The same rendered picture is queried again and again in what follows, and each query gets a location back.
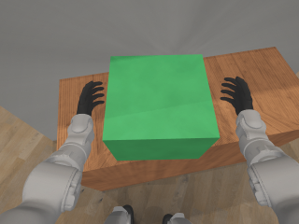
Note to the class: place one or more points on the robot left foot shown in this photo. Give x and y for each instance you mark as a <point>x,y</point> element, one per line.
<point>130,211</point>

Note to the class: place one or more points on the robot left forearm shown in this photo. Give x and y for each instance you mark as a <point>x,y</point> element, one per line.
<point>77,147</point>

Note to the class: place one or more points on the robot left thigh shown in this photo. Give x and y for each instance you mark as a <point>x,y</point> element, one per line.
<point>118,217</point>

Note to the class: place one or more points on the left robot hand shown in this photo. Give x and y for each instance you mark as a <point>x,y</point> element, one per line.
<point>86,102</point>

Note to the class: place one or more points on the carton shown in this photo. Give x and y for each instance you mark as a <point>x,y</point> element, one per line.
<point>159,107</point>

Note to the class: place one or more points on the robot right upper arm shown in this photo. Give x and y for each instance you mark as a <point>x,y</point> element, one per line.
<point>275,183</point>

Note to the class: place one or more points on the robot right forearm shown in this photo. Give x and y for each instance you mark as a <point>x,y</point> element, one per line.
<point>253,142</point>

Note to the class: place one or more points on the right robot hand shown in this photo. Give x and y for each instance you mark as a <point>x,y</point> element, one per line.
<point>241,94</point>

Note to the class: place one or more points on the robot left upper arm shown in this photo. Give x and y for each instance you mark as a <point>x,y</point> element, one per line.
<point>52,189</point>

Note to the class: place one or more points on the pedestal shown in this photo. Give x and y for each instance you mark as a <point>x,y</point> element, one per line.
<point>274,89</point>

